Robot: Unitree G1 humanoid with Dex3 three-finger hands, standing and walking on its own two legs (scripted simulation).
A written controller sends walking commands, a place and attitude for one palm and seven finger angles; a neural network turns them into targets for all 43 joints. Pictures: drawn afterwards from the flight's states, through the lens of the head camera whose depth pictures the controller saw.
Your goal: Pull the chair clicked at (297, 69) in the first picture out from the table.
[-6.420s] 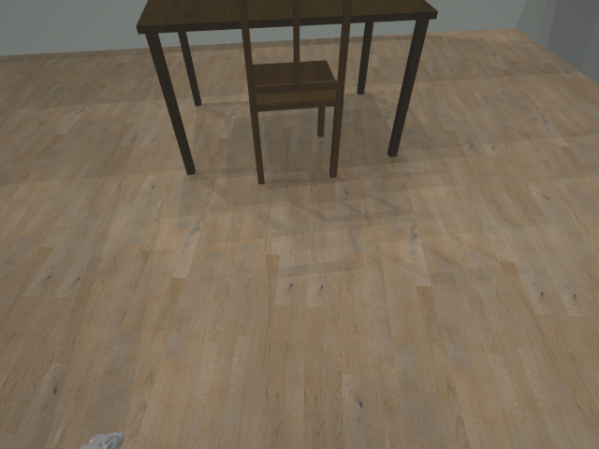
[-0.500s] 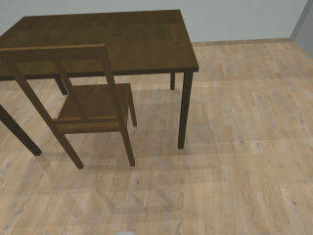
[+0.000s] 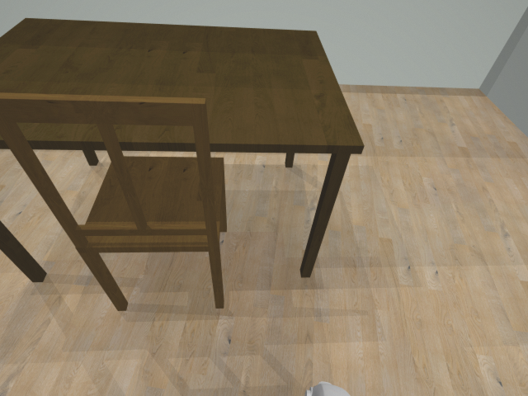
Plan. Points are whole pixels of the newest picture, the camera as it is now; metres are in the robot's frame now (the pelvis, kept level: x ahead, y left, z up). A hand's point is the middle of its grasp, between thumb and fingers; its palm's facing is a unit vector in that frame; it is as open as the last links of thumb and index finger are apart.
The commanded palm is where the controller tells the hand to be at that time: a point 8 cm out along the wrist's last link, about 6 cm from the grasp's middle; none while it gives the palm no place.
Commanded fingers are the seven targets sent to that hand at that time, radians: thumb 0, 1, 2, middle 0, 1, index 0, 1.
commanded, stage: take the last steps up to it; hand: left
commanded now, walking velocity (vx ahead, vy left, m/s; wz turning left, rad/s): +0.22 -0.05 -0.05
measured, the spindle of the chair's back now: (126, 183) +0.57 +0.36 -0.08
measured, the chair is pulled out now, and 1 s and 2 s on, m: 0.00 0.00 0.00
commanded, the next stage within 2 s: come to a stop and stand still in 0.18 s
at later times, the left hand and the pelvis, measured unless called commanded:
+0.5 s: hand (200, 352) +0.24 +0.13 -0.17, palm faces +0.01 -0.97 -0.22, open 7.2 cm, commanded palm none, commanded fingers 0.00 0.90 0.90 -0.20 -0.30 -0.20 -0.30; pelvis +0.14 -0.05 -0.01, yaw +0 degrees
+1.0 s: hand out of the picture +0.12 +0.16 -0.18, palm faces +0.00 -0.97 -0.22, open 7.4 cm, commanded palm none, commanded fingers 0.00 0.90 0.90 -0.20 -0.30 -0.20 -0.30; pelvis +0.12 -0.03 -0.01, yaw -2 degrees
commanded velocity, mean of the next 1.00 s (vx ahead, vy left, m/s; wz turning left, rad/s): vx -0.03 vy -0.01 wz -0.01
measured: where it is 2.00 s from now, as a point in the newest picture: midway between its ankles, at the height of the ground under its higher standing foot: outside the picture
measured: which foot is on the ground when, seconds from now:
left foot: down 0.00-0.28, up 0.30-0.64, down 0.66-1.00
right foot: up 0.00-0.26, down 0.28-0.66, up 0.68-1.00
